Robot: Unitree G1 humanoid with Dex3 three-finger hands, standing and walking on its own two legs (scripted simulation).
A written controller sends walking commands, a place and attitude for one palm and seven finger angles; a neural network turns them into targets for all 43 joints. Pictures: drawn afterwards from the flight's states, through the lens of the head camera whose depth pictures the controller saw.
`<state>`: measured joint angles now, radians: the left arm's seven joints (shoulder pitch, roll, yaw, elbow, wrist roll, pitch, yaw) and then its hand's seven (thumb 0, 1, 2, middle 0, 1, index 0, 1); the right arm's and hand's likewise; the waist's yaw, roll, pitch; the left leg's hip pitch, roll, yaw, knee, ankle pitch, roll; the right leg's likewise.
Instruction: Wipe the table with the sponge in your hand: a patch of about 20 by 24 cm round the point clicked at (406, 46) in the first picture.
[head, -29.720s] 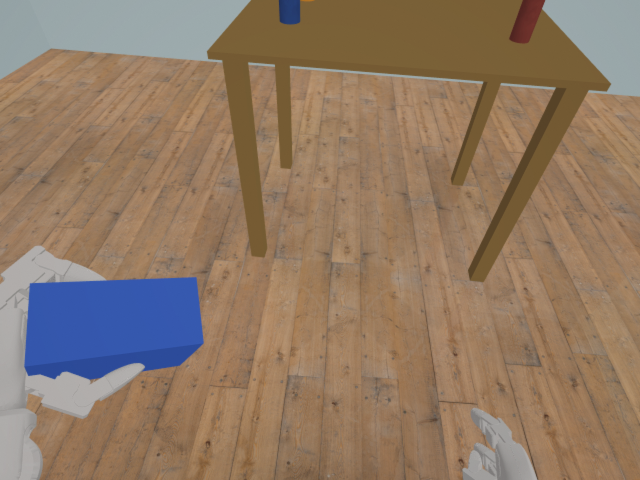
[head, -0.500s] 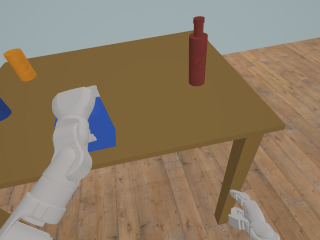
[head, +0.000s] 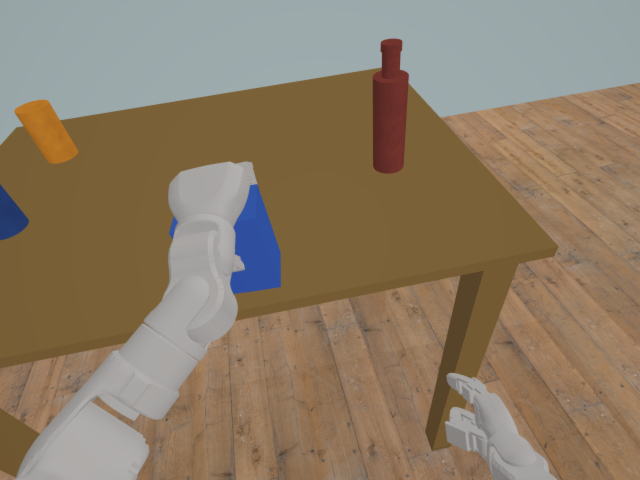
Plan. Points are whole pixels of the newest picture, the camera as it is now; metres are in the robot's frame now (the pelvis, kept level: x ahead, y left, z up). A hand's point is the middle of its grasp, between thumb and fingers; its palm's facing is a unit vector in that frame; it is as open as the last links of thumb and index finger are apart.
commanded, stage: wipe forward along the third lane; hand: left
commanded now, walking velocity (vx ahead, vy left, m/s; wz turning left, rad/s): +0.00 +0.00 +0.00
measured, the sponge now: (237, 255) +0.36 +0.18 +0.12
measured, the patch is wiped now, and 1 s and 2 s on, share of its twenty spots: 0.80 0.85 1.00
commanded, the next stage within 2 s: wipe back along the third lane in 1.70 s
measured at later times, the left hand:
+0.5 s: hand (237, 204) +0.40 +0.17 +0.17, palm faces +0.04 -0.01 -1.00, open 10.5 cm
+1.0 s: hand (237, 191) +0.43 +0.19 +0.17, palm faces +0.00 +0.01 -1.00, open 10.5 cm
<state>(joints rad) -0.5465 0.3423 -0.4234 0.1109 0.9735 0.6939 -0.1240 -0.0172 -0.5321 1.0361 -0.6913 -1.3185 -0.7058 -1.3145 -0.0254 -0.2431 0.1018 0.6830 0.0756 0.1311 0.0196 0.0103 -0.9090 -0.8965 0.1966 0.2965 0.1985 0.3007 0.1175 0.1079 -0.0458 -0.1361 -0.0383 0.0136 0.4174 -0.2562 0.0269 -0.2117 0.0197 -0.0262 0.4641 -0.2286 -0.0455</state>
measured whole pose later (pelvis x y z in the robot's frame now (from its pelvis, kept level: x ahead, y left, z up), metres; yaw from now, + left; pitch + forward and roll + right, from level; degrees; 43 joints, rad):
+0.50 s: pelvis +0.00 -0.02 +0.00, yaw +0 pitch +1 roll +1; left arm -0.72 0.36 -0.32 0.47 0.97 0.60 -0.14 -0.01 -0.54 1.04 -0.70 -1.31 -0.71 -1.31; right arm 0.08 -0.29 0.08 0.72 0.07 0.13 -0.04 0.01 -0.91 -0.90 0.20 0.30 0.20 0.30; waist 0.05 0.09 -0.07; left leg -0.18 -0.02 0.01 0.42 -0.25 0.00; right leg -0.27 0.04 -0.03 0.48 -0.23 -0.07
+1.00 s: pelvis +0.00 -0.03 +0.00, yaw +0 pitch +3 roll +1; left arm -0.84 0.41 -0.25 0.71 0.97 0.44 -0.09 0.00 -0.54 1.04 -0.71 -1.31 -0.72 -1.31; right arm 0.14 -0.29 0.05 0.74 0.08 0.11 -0.08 0.01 -0.91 -0.90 0.20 0.30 0.20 0.30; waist 0.01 0.08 -0.08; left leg -0.25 0.00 0.01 0.44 -0.25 -0.01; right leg -0.32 0.05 -0.03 0.48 -0.22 -0.08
